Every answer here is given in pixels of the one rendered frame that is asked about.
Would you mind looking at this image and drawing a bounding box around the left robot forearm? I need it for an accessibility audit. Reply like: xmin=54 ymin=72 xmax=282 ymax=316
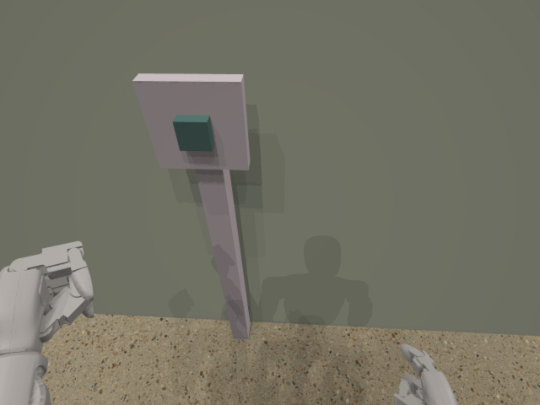
xmin=0 ymin=352 xmax=51 ymax=405

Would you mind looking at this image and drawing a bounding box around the left robot hand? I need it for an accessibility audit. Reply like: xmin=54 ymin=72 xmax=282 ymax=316
xmin=0 ymin=241 xmax=94 ymax=355

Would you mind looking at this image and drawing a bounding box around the right robot hand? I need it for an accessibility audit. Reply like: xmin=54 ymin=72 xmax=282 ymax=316
xmin=394 ymin=343 xmax=458 ymax=405

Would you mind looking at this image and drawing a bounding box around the panel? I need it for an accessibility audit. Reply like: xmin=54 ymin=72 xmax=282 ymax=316
xmin=132 ymin=73 xmax=251 ymax=339

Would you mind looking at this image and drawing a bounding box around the button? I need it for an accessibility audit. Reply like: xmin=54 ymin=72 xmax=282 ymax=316
xmin=173 ymin=115 xmax=214 ymax=151

